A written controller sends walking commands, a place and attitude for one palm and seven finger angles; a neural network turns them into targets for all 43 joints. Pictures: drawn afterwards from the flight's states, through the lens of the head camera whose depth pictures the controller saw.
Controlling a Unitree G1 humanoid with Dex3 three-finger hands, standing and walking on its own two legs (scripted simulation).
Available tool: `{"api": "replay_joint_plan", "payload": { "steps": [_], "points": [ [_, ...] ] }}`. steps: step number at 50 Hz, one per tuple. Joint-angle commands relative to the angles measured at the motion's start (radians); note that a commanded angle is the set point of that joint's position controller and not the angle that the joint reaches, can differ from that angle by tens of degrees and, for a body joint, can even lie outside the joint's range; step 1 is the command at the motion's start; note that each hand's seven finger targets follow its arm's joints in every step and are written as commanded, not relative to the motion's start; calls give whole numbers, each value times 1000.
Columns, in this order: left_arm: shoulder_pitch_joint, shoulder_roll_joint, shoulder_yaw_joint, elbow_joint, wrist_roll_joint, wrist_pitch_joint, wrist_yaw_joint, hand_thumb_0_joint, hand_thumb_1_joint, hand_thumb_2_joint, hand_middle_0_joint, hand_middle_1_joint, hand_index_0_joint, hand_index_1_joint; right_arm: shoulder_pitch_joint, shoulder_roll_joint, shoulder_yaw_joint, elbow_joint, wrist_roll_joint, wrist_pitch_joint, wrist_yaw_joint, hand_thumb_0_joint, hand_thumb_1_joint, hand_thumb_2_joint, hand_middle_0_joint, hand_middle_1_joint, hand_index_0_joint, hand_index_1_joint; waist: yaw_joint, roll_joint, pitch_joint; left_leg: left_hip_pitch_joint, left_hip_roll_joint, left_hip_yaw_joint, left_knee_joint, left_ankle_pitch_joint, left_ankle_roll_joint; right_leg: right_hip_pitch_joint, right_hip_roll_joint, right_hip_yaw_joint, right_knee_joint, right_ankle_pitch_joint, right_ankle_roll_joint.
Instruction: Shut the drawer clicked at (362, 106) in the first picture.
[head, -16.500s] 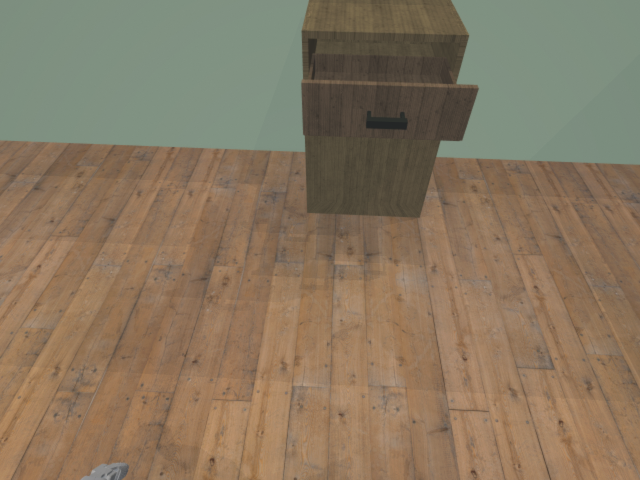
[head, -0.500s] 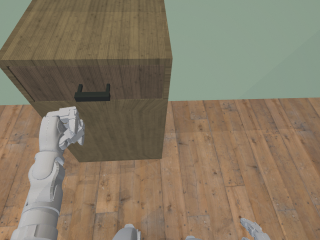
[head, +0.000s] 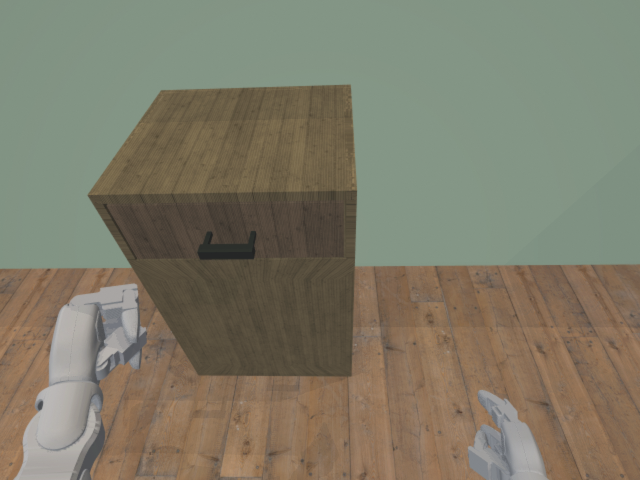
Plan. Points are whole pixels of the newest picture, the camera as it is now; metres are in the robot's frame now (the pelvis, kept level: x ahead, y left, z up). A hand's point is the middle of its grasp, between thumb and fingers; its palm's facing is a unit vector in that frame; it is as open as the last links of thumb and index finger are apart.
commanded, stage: draw the hand back to the body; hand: left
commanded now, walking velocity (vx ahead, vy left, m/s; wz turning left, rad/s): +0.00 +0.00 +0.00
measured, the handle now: (228, 243) +0.56 +0.25 -0.09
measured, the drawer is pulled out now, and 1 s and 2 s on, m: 0.00 0.00 0.00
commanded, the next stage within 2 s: step back with the hand held close in 0.46 s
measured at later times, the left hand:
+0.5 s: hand (82, 356) +0.19 +0.23 +0.16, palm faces +0.40 -0.83 -0.39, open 3.3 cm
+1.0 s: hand (54, 378) +0.17 +0.25 +0.16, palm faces +0.27 -0.81 -0.52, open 3.3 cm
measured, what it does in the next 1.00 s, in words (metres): stands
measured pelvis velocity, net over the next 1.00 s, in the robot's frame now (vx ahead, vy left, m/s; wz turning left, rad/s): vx -0.03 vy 0.02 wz -0.02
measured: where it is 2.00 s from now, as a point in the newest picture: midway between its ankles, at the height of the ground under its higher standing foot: outside the picture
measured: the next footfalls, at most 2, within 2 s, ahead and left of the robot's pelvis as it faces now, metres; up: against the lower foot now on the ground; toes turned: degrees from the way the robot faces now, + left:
right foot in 1.74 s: -0.19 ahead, -0.08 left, +0.00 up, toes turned +1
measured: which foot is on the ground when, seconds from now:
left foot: down 0.00-1.00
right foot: down 0.00-1.00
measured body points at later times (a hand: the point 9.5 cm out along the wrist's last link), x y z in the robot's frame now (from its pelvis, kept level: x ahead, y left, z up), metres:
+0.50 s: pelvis +0.01 +0.00 +0.00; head -0.01 -0.04 +0.45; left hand +0.16 +0.27 +0.18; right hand +0.20 -0.22 -0.08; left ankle +0.01 +0.12 -0.74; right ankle -0.05 -0.10 -0.74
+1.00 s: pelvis -0.03 +0.02 +0.00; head +0.00 +0.01 +0.45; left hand +0.15 +0.29 +0.19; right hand +0.14 -0.23 -0.09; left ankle +0.01 +0.12 -0.74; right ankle -0.05 -0.10 -0.74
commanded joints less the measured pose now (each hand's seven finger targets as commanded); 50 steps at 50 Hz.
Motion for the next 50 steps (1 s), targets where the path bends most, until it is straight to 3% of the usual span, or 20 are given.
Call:
{"api": "replay_joint_plan", "payload": {
  "steps": [1, 5, 7, 11, 14, 15, 17, 19, 22, 28, 29, 30, 31, 32, 33, 35, 40, 42, 45, 50],
  "points": [
    [-27, 181, 132, -320, -10, -69, 6, 0, 900, 900, -1400, -1600, -1400, -1600, -113, -89, -43, -146, -13, -70, 7, 0, -900, -900, 200, 300, 200, 300, 2, -35, -81, 182, -15, -7, -75, 221, 41, -13, -17, 31, -132, 341, 14],
    [57, 212, 185, -420, -7, -83, 8, 0, 900, 900, -1400, -1600, -1400, -1600, -115, -89, -52, -138, -22, -96, 13, 0, -900, -900, 200, 300, 200, 300, 12, -31, -63, 210, -17, 1, -78, 252, 43, -14, -13, 31, -164, 370, 17],
    [103, 210, 200, -482, -9, -93, 10, 0, 900, 900, -1400, -1600, -1400, -1600, -110, -84, -54, -142, -22, -106, 16, 0, -900, -900, 200, 300, 200, 300, 17, -26, -93, 219, -15, 1, -78, 268, 45, 13, -21, 29, -145, 394, 18],
    [187, 201, 216, -552, -10, -108, 10, 0, 900, 900, -1400, -1600, -1400, -1600, -108, -77, -58, -140, -20, -131, 20, 0, -900, -900, 200, 300, 200, 300, 18, -17, -63, 216, -10, 3, -70, 284, 43, 6, -22, 25, -139, 410, 19],
    [239, 218, 256, -603, -10, -122, 11, 0, 900, 900, -1400, -1600, -1400, -1600, -108, -76, -64, -144, -19, -144, 19, 0, -900, -900, 200, 300, 200, 300, 30, -45, -68, 214, -6, 3, -64, 281, 44, 1, -20, 24, -136, 410, 22],
    [254, 199, 245, -550, -7, -119, 8, 0, 900, 900, -1400, -1600, -1400, -1600, -110, -76, -67, -130, -20, -147, 17, 0, -900, -900, 200, 300, 200, 300, 24, -62, -23, 201, -7, 7, -64, 266, 44, -20, -17, 27, -150, 400, 22],
    [240, 162, 217, -500, -9, -113, 5, 0, 900, 900, -1400, -1600, -1400, -1600, -101, -80, -68, -128, -18, -138, 18, 0, -900, -900, 200, 300, 200, 300, 15, -77, 14, 186, -2, 2, -75, 219, 43, -41, -20, 25, -150, 338, 26],
    [223, 174, 228, -500, -7, -120, 8, 0, 900, 900, -1400, -1600, -1400, -1600, -100, -83, -72, -128, -19, -139, 12, 0, -900, -900, 200, 300, 200, 300, 17, -92, 3, 188, -3, 2, -75, 209, 49, -40, -23, 26, -148, 325, 27],
    [204, 188, 232, -533, -3, -128, 11, 0, 900, 900, -1400, -1600, -1400, -1600, -103, -81, -70, -130, -21, -146, 9, 0, -900, -900, 200, 300, 200, 300, 25, -43, -35, 203, -6, 0, -73, 226, 49, -21, -27, 31, -138, 341, 22],
    [212, 197, 240, -564, -4, -127, 17, 0, 900, 900, -1400, -1600, -1400, -1600, -108, -72, -67, -134, -22, -161, 8, 0, -900, -900, 200, 300, 200, 300, 31, -47, -41, 199, -5, 1, -64, 252, 46, -7, -29, 31, -130, 383, 21],
    [217, 200, 247, -568, -3, -127, 18, 0, 900, 900, -1400, -1600, -1400, -1600, -105, -71, -66, -133, -22, -163, 9, 0, -900, -900, 200, 300, 200, 300, 32, -24, -48, 202, -4, 1, -64, 257, 45, -4, -29, 31, -127, 391, 20],
    [12, 387, 430, -650, 4, -192, 28, 0, 900, 900, -1400, -1600, -1400, -1600, -66, -90, -64, -168, -27, -138, 18, 0, -900, -900, 200, 300, 200, 300, -14, -9, 69, 131, 2, -18, -42, 194, 49, -78, -85, 113, -191, 464, 22],
    [123, 300, 376, -551, 9, -199, 17, 0, 900, 900, -1400, -1600, -1400, -1600, -84, -82, -75, -125, -30, -125, 21, 0, -900, -900, 200, 300, 200, 300, -14, -86, 52, 119, 9, -27, -14, 187, 49, -77, -107, 128, -185, 510, 17],
    [229, 224, 314, -486, 15, -196, 4, 0, 900, 900, -1400, -1600, -1400, -1600, -79, -86, -82, -123, -34, -107, 25, 0, -900, -900, 200, 300, 200, 300, -22, -113, 33, 131, 14, -22, -10, 220, 51, -68, -107, 117, -166, 552, 22],
    [272, 191, 282, -491, 16, -195, -3, 0, 900, 900, -1400, -1600, -1400, -1600, -78, -93, -87, -134, -33, -92, 32, 0, -900, -900, 200, 300, 200, 300, -26, -86, -1, 136, 23, -18, -24, 265, 52, -44, -104, 100, -139, 570, 31],
    [325, 180, 273, -519, 15, -200, -8, 0, 900, 900, -1400, -1600, -1400, -1600, -84, -100, -96, -147, -34, -74, 36, 0, -900, -900, 200, 300, 200, 300, -20, -29, -53, 155, 37, -16, -46, 363, 54, -27, -89, 74, -106, 561, 42],
    [376, 248, 331, -598, 12, -196, 9, 0, 900, 900, -1400, -1600, -1400, -1600, -96, -95, -103, -173, -33, -41, 27, 0, -900, -900, 200, 300, 200, 300, -13, -29, -111, 136, 57, -35, -68, 434, 51, -16, -63, 57, -78, 493, 43],
    [392, 249, 337, -607, 11, -195, 17, 0, 900, 900, -1400, -1600, -1400, -1600, -91, -89, -104, -181, -31, -33, 23, 0, -900, -900, 200, 300, 200, 300, -17, -48, -113, 107, 61, -40, -67, 423, 48, -12, -60, 58, -68, 473, 43],
    [394, 268, 352, -654, 10, -201, 27, 0, 900, 900, -1400, -1600, -1400, -1600, -82, -98, -110, -186, -33, -36, 18, 0, -900, -900, 200, 300, 200, 300, -17, -2, -127, 78, 64, -48, -78, 391, 43, -13, -50, 55, -53, 424, 43],
    [430, 255, 350, -654, 11, -211, 41, 0, 900, 900, -1400, -1600, -1400, -1600, -69, -99, -115, -181, -33, -57, 17, 0, -900, -900, 200, 300, 200, 300, -22, 11, -116, -8, 76, -72, -106, 254, 48, -14, -34, 55, -35, 326, 44]
  ]
}}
